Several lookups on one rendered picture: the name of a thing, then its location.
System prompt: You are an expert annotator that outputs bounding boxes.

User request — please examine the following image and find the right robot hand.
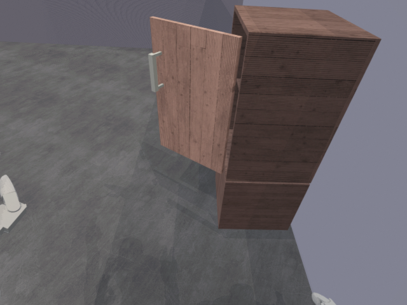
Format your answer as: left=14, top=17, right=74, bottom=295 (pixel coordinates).
left=312, top=292, right=336, bottom=305

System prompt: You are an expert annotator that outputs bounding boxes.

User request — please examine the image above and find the left robot hand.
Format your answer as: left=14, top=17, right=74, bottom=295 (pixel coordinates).
left=0, top=153, right=27, bottom=236

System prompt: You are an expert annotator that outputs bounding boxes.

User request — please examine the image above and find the cupboard door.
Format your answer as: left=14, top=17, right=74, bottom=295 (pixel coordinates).
left=149, top=17, right=242, bottom=174

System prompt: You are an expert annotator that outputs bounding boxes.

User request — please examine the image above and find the handle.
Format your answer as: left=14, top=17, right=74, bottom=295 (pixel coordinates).
left=148, top=51, right=164, bottom=92

